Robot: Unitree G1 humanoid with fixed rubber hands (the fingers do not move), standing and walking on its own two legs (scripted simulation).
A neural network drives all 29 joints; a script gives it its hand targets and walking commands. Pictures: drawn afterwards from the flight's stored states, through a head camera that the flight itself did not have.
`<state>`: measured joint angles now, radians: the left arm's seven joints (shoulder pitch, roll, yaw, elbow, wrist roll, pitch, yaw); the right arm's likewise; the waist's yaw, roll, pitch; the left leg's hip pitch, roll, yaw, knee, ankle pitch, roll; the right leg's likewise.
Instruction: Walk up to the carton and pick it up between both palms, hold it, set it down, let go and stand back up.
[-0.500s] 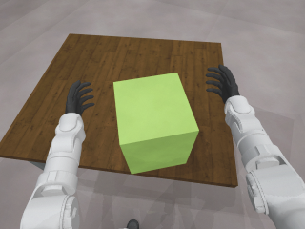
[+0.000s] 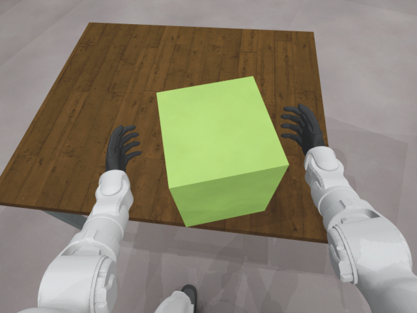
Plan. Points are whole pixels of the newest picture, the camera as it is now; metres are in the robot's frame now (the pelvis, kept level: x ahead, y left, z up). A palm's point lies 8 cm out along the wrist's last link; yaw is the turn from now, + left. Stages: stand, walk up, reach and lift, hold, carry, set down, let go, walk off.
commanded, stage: reach and lift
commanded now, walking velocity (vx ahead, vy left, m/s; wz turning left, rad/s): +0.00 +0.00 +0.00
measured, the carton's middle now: (216, 158) +0.43 +0.08 -0.05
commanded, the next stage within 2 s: none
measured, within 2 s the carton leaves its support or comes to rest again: neither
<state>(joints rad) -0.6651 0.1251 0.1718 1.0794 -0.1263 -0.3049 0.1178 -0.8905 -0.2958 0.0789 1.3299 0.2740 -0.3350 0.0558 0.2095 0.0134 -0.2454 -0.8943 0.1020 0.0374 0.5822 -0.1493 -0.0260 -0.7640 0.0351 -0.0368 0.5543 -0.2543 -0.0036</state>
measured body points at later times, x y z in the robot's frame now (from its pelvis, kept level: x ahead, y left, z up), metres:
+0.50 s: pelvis +0.01 +0.01 -0.01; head +0.14 -0.01 +0.42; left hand +0.38 +0.24 -0.01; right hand +0.49 -0.07 -0.01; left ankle +0.05 +0.13 -0.72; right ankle -0.02 -0.12 -0.72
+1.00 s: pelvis +0.00 +0.00 +0.00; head +0.11 -0.01 +0.43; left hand +0.38 +0.22 +0.00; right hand +0.48 -0.06 +0.01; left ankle +0.05 +0.13 -0.72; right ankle -0.02 -0.12 -0.72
